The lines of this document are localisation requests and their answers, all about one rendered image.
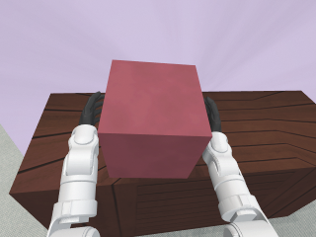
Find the pedestal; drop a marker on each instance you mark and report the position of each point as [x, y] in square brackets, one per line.
[272, 135]

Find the right robot upper arm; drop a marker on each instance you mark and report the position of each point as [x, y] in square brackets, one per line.
[253, 228]

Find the robot left hand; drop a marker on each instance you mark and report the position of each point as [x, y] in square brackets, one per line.
[89, 112]

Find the robot right hand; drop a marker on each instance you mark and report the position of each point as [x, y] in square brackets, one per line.
[213, 115]

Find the left robot upper arm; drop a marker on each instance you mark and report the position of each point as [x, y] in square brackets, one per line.
[86, 231]

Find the left robot forearm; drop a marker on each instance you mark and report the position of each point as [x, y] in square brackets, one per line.
[77, 193]

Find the carton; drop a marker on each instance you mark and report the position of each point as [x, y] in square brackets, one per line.
[154, 122]

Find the right robot forearm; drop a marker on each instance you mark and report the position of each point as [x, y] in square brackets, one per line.
[236, 204]

